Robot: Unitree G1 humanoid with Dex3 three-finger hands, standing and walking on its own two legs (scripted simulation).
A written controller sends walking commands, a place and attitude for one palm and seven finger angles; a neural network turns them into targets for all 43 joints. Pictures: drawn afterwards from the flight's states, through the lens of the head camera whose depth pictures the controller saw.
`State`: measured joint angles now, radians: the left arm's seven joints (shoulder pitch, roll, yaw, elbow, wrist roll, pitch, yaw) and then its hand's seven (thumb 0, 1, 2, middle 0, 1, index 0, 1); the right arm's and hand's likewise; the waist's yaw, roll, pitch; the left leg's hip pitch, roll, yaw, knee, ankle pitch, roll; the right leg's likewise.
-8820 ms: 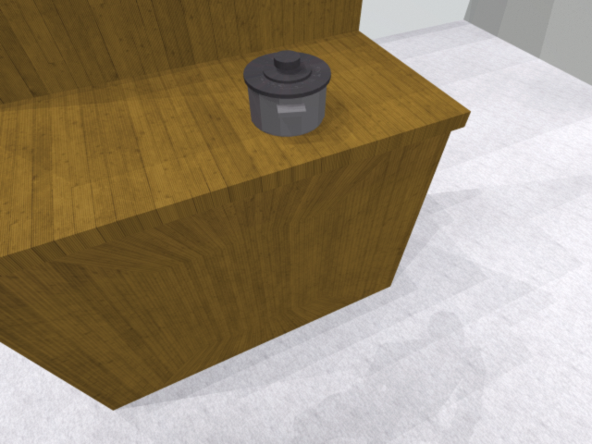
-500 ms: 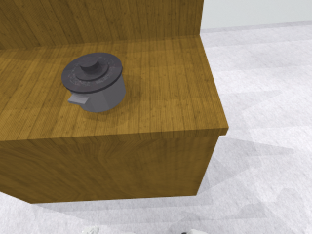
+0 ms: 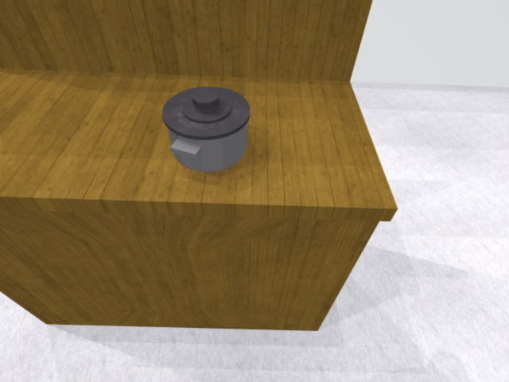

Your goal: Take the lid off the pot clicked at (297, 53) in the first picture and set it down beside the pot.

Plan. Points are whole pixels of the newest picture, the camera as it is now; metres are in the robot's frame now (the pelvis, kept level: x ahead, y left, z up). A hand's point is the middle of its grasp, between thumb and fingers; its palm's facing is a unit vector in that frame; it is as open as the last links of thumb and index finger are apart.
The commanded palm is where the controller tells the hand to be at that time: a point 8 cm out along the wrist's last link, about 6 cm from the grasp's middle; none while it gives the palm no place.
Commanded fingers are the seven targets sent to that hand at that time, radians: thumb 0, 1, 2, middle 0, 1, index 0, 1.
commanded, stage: come to a stop and stand still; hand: left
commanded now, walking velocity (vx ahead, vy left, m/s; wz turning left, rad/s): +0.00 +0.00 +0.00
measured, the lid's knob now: (205, 99) +0.57 +0.15 +0.15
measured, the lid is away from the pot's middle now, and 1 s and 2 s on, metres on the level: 0.00 0.00 0.00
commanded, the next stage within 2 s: look again from close up in 0.44 s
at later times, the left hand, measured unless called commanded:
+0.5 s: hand out of the picture -0.02 +0.16 -0.17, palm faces +0.04 -0.98 -0.19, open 7.3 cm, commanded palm none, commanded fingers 0.00 0.90 0.90 -0.20 -0.30 -0.20 -0.30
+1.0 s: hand out of the picture +0.01 +0.21 -0.18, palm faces +0.00 -0.97 -0.23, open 7.3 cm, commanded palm none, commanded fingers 0.00 0.90 0.90 -0.20 -0.30 -0.20 -0.30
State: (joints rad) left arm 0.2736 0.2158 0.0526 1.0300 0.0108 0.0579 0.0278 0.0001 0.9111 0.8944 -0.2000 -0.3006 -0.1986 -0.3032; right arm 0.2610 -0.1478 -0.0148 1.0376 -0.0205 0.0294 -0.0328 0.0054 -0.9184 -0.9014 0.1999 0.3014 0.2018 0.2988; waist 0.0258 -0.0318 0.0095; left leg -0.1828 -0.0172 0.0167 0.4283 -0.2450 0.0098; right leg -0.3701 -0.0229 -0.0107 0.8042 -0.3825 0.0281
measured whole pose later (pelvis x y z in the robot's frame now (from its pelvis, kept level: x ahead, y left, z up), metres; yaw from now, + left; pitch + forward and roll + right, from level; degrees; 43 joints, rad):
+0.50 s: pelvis -0.03 -0.01 +0.00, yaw +0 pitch -2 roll +0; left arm 0.27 0.14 0.01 1.12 0.00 0.00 0.04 0.01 0.92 0.89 -0.20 -0.30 -0.20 -0.30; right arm 0.30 -0.13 0.00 1.16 -0.01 0.00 -0.03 0.00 -0.91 -0.90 0.20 0.30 0.20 0.30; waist -0.01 0.01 0.04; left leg -0.18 0.02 0.01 0.41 -0.20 -0.01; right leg -0.17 0.02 -0.04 0.43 -0.23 -0.04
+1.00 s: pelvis -0.02 +0.03 -0.01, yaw -2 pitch +0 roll +0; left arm 0.28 0.16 0.00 1.03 0.01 0.00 0.05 0.00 0.91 0.89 -0.20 -0.30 -0.20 -0.30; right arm 0.29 -0.16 0.00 1.06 -0.01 -0.02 -0.02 0.01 -0.92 -0.90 0.20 0.30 0.20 0.30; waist -0.01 0.01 0.01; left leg -0.25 -0.04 0.05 0.53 -0.28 0.05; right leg -0.25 -0.03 0.00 0.54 -0.29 0.02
